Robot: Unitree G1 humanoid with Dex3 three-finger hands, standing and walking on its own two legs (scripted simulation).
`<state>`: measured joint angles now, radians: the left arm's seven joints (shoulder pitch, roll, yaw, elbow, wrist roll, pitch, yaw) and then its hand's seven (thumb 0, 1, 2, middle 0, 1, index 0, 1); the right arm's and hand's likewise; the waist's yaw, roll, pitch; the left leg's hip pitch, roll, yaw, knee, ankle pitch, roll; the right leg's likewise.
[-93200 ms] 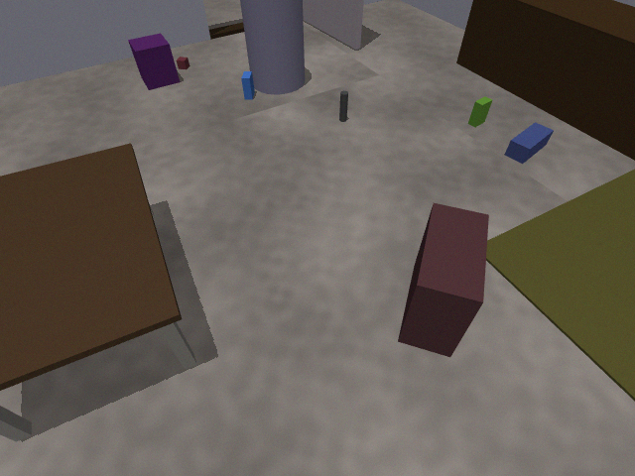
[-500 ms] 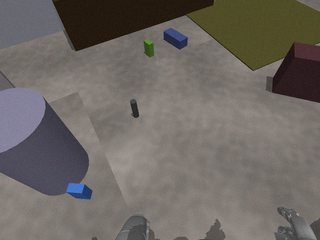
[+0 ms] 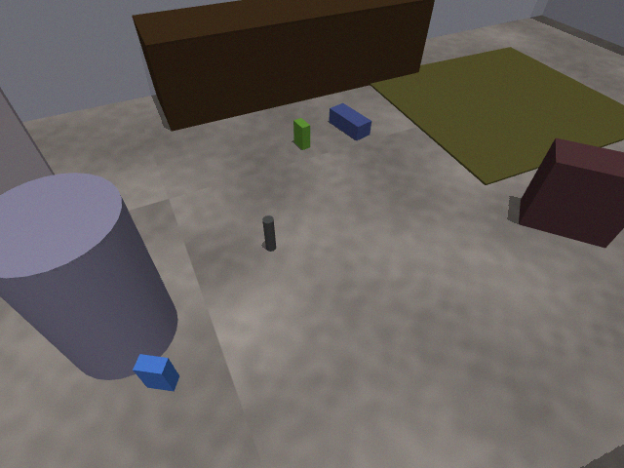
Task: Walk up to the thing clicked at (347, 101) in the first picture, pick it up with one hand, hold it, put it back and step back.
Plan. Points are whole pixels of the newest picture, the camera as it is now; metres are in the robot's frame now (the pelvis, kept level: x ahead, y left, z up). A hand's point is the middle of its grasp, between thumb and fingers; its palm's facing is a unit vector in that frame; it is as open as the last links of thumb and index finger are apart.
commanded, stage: step back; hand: left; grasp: from the side
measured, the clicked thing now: (269, 234) +1.10 +0.20 -0.68
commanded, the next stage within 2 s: stand in 0.70 s
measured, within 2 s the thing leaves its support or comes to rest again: neither
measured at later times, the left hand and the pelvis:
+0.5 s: hand out of the picture +0.09 +0.29 -0.15, palm faces +0.03 -0.93 -0.36, open 7.4 cm; pelvis +0.04 +0.02 +0.00, yaw +1 degrees
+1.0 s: hand out of the picture +0.13 +0.28 -0.14, palm faces -0.02 -0.94 -0.34, open 7.4 cm; pelvis +0.04 +0.03 +0.02, yaw +0 degrees
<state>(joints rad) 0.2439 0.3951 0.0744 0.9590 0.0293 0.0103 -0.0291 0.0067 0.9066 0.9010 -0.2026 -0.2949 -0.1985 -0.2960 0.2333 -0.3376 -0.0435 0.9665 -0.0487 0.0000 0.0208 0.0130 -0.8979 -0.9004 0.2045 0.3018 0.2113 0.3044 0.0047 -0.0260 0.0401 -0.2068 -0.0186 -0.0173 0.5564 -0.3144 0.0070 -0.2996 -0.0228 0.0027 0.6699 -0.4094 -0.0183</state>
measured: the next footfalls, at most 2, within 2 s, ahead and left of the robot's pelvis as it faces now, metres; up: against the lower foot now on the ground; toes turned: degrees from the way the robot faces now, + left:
left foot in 0.34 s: +0.11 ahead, +0.16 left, +0.00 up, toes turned +3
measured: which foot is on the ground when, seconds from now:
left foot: down 0.00-0.06, up 0.08-0.32, down 0.34-1.00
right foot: down 0.00-1.00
